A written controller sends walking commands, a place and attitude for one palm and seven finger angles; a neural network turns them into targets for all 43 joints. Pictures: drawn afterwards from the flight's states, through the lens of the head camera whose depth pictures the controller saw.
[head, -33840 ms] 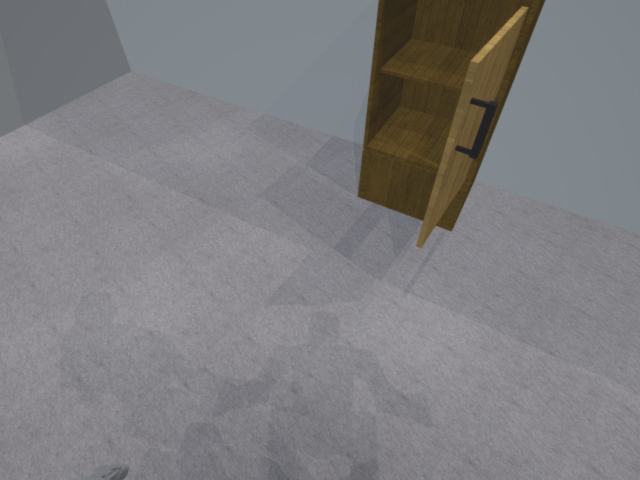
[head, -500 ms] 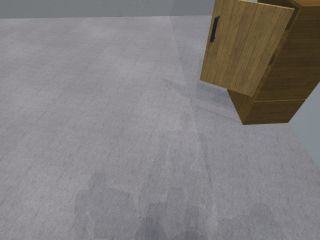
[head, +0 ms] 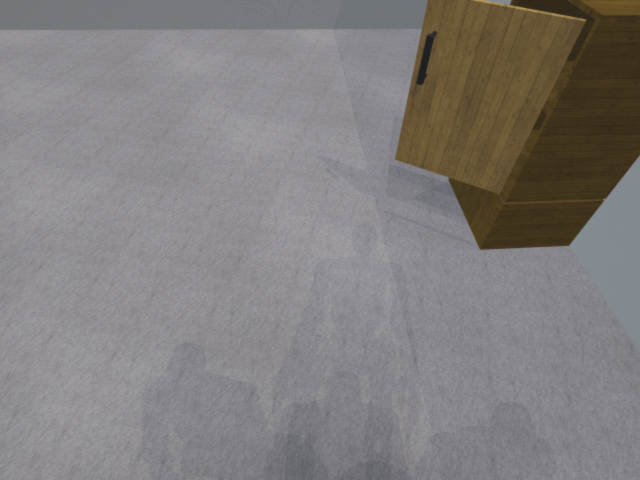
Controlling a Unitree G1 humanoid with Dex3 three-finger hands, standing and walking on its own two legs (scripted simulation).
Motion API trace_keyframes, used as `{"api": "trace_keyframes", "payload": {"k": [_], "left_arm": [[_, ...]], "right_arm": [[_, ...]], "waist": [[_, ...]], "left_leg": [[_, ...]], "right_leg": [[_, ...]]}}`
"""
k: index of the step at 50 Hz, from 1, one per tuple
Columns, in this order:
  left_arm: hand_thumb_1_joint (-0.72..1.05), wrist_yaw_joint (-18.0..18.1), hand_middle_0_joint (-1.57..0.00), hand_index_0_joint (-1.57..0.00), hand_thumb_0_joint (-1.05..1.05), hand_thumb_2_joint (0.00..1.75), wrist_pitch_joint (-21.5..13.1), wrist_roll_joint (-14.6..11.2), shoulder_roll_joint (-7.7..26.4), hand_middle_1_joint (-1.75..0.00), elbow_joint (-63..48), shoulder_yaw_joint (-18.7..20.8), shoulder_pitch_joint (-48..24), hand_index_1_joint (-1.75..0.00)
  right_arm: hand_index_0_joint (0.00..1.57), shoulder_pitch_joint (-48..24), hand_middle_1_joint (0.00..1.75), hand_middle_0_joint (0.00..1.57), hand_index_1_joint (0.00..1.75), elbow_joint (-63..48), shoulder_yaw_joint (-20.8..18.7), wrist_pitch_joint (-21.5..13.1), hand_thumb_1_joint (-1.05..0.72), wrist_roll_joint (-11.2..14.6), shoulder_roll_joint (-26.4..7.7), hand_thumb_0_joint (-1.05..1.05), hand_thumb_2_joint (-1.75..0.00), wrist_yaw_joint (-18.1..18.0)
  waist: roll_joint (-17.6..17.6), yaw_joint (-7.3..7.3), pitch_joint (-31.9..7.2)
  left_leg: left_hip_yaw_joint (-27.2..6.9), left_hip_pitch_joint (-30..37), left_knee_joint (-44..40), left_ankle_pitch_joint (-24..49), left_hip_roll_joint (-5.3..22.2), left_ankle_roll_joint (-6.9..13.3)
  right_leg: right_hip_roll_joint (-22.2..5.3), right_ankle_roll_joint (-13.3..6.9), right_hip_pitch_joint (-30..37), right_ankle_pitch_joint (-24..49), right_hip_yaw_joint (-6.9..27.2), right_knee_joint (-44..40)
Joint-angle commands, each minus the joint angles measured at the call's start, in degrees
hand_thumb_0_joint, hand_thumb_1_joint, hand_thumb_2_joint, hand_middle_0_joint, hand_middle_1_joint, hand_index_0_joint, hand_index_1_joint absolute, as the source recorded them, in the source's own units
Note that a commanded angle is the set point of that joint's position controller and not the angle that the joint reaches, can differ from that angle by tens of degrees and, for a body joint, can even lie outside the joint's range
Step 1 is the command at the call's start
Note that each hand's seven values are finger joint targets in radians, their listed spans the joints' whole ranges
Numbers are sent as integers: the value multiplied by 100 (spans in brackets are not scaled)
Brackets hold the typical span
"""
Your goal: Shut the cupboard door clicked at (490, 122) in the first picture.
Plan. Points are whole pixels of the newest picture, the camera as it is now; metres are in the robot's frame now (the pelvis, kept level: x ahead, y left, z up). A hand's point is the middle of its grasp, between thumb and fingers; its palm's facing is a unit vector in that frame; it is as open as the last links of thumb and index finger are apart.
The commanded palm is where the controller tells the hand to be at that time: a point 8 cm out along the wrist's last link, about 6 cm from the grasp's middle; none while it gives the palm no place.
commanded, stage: look to check the result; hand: left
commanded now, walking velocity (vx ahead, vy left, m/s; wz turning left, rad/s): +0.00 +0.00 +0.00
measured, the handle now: (427, 58) +1.30 -0.28 -0.05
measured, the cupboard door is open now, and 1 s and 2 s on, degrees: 57 57 57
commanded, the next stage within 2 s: walk to a spot facing it in 0.48 s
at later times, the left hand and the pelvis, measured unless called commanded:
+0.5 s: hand out of the picture +0.01 +0.18 -0.18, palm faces +0.01 -0.98 -0.19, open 7.4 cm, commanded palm none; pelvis +0.02 +0.01 +0.00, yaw +0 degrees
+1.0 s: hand out of the picture +0.05 +0.15 -0.18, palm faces +0.03 -0.98 -0.19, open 7.4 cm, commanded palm none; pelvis +0.08 -0.02 -0.01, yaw -4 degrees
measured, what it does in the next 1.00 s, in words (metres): lifts its right foot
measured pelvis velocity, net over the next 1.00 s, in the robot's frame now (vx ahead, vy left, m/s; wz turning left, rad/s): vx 0.08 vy -0.02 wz -0.07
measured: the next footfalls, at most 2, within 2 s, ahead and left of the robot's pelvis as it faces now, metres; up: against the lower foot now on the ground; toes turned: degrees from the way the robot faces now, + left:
left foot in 1.32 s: +0.39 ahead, +0.12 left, +0.00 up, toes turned +0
right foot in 1.78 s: +0.50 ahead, -0.16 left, +0.00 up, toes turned -26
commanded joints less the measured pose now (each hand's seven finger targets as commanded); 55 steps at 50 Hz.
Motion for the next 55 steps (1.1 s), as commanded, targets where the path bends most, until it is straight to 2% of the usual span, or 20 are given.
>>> {"api": "trace_keyframes", "payload": {"k": [1,9,18,23,30,32,34,37,39,41,43,44,45,46,47,48,50,51,54,55], "left_arm": [[90,15,-20,-20,0,90,-74,7,541,-30,-67,81,483,-30],[90,13,-20,-20,0,90,-71,5,668,-30,-49,68,372,-30],[90,4,-20,-20,0,90,-88,11,834,-30,-57,85,229,-30],[90,-6,-20,-20,0,90,-72,19,906,-30,-63,86,99,-30],[90,-25,-20,-20,0,90,-96,14,1022,-30,-77,100,-31,-30],[90,-21,-20,-20,0,90,-57,2,667,-30,46,12,105,-30],[90,-64,-20,-20,0,90,2,46,709,-30,-14,59,116,-30],[90,-173,-20,-20,0,90,35,103,643,-30,-214,122,4,-30],[90,-231,-20,-20,0,90,9,107,547,-30,-360,149,-135,-30],[90,-270,-20,-20,0,90,-36,94,470,-30,-423,192,-80,-30],[90,-286,-20,-20,0,90,-67,90,414,-30,-263,239,431,-30],[90,-261,-20,-20,0,90,-89,96,500,-30,-128,284,839,-30],[90,-210,-20,-20,0,90,-133,113,743,-30,-54,347,1149,-30],[90,-148,-20,-20,0,90,-134,88,1127,-30,-2,441,1409,-30],[90,-93,-20,-20,0,90,-189,17,1131,-30,-11,426,1462,-30],[90,-61,-20,-20,0,90,-220,23,981,-30,-15,388,1361,-30],[90,-50,-20,-20,0,90,-283,73,720,-30,-172,333,961,-30],[90,-58,-20,-20,0,90,-337,68,681,-30,-206,333,909,-30],[90,-85,-20,-20,0,90,-447,52,679,-30,-137,333,998,-30],[90,-83,-20,-20,0,90,-469,52,657,-30,-88,330,1056,-30]], "right_arm": [[20,414,30,20,30,-112,-82,-74,-90,9,-586,0,-90,-19],[20,247,30,20,30,-91,-84,-78,-90,24,-703,0,-90,-12],[20,92,30,20,30,-123,-94,-120,-90,34,-898,0,-90,-12],[20,-9,30,20,30,-130,-96,-108,-90,33,-975,0,-90,-7],[20,-188,30,20,30,-150,-107,-147,-90,27,-1092,0,-90,-7],[20,24,30,20,30,-10,-28,-91,-90,-9,-754,0,-90,1],[20,163,30,20,30,-8,-108,-18,-90,-30,-894,0,-90,20],[20,390,30,20,30,-56,-258,-9,-90,-59,-1197,0,-90,16],[20,564,30,20,30,-104,-329,-46,-90,-72,-1261,0,-90,27],[20,386,30,20,30,-183,-329,-82,-90,-83,-1259,0,-90,33],[20,101,30,20,30,-244,-309,-80,-90,-73,-1209,0,-90,39],[20,-53,30,20,30,-315,-293,-91,-90,-51,-1078,0,-90,48],[20,-196,30,20,30,-453,-241,-110,-90,-6,-834,0,-90,70],[20,-356,30,20,30,-636,-185,-121,-90,12,-594,0,-90,123],[20,-708,30,20,30,-683,-218,-126,-90,-41,-736,0,-90,135],[20,-804,30,20,30,-711,-256,-121,-90,-50,-738,0,-90,159],[20,-663,30,20,30,-654,-270,-167,-90,-58,-637,0,-90,178],[20,-643,30,20,30,-640,-257,-184,-90,-58,-569,0,-90,185],[20,-708,30,20,30,-732,-239,-187,-90,-40,-451,0,-90,211],[20,-834,30,20,30,-795,-235,-189,-90,-37,-437,0,-90,217]], "waist": [[-34,-10,295],[2,-9,374],[-26,3,146],[-25,-4,328],[-15,14,155],[-6,-47,28],[167,-77,285],[650,-137,680],[632,-179,611],[494,-37,572],[178,246,494],[-182,420,474],[-1045,544,619],[-1834,626,709],[-1535,665,1041],[-1144,502,1132],[-521,248,949],[-303,198,800],[-281,136,567],[-322,164,548]], "left_leg": [[-1101,200,-694,-535,766,-86],[-1067,338,-693,-359,783,-96],[-1078,532,-659,97,814,-91],[-1128,451,-765,-71,815,-118],[-1105,632,-712,315,808,-110],[-987,768,-721,-491,766,-184],[-1146,603,-913,-1911,901,-120],[-1922,564,-1373,-3177,1605,297],[-2194,642,-1416,-3176,1951,596],[-1937,350,-1304,-2858,1977,592],[-1265,-389,-858,-2846,1623,315],[-856,-852,-244,-2851,1226,141],[-299,-1553,873,-2658,582,-98],[220,-2293,2100,-2332,111,-264],[-323,-2650,3158,-2157,307,-219],[-592,-2937,3617,-1864,398,-221],[-811,-2974,3842,-1235,612,-308],[-791,-2883,3811,-956,657,-365],[-679,-2775,3470,-550,678,-482],[-644,-2778,3302,-492,676,-493]], "right_leg": [[-300,-195,-494,188,462,-473],[-338,-184,-519,195,447,-525],[-358,-175,-313,401,454,-535],[-357,-158,-318,326,444,-570],[-409,-160,-206,500,446,-603],[-361,-143,-240,79,443,-575],[-180,-208,-617,-764,314,-184],[124,-211,-1458,-1031,-12,996],[100,-257,-1754,-1251,10,1582],[15,-284,-1450,-1156,87,1407],[178,-306,-328,-646,-65,597],[113,-387,242,-706,210,78],[-518,-743,496,-1699,1466,-640],[-1476,-1265,719,-2727,3019,-1553],[-1744,-1577,480,-2936,3676,-1921],[-1680,-1556,474,-2678,3544,-1895],[-1497,-1431,507,-1574,2647,-1672],[-1373,-1390,604,-900,2277,-1613],[-1087,-1260,816,668,1512,-1448],[-1057,-1246,893,1086,1421,-1383]]}}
